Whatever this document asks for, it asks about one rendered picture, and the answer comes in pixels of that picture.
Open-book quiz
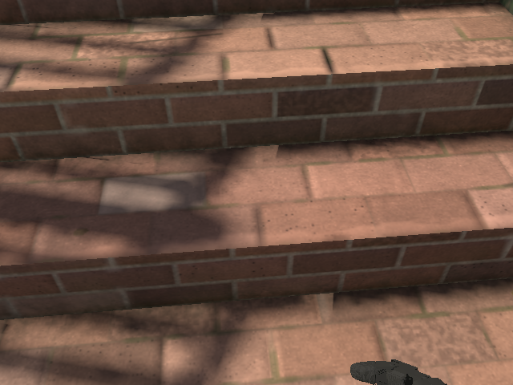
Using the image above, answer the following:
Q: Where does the robot right hand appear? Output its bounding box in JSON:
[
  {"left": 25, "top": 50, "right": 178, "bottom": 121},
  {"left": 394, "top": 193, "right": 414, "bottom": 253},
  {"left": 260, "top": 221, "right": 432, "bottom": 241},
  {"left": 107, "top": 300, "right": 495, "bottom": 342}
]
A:
[{"left": 350, "top": 359, "right": 447, "bottom": 385}]

